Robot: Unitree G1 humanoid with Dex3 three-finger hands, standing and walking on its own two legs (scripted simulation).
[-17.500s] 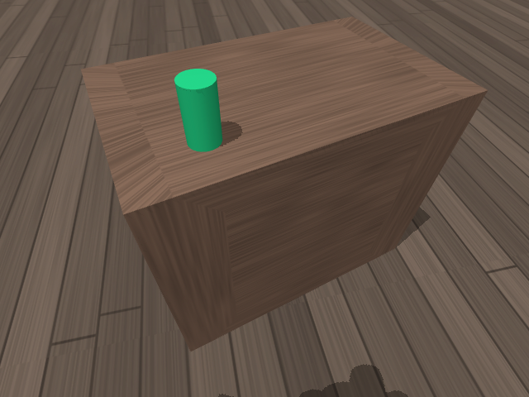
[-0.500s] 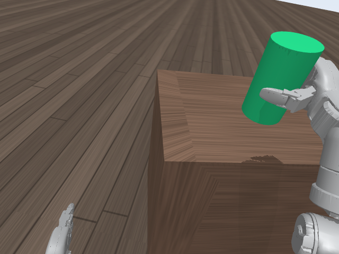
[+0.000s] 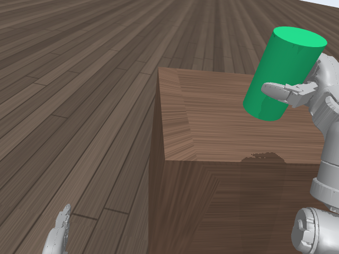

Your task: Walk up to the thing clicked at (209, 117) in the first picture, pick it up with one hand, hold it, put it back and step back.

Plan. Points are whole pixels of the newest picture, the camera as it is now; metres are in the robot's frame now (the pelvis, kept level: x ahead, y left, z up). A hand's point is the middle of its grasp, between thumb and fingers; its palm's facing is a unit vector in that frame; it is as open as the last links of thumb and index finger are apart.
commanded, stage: hold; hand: right
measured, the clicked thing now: (278, 76) +0.34 -0.15 +0.33
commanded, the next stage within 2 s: crouch in 1.14 s
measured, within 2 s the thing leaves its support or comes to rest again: neither
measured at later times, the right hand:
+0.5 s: hand (282, 78) +0.34 -0.17 +0.32, palm faces +0.12 +0.99 -0.04, open 11.3 cm
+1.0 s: hand (288, 76) +0.34 -0.17 +0.33, palm faces +0.14 +0.99 -0.05, open 11.3 cm
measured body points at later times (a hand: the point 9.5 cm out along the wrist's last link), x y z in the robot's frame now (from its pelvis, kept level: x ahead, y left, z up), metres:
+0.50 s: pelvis +0.00 +0.00 +0.00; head -0.05 +0.05 +0.45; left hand +0.17 +0.26 -0.07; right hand +0.33 -0.22 +0.33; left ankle +0.05 +0.14 -0.73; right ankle +0.00 -0.15 -0.73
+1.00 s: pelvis -0.01 +0.00 +0.00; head -0.05 +0.04 +0.45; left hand +0.16 +0.25 -0.07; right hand +0.32 -0.22 +0.34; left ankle +0.05 +0.14 -0.73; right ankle +0.00 -0.15 -0.73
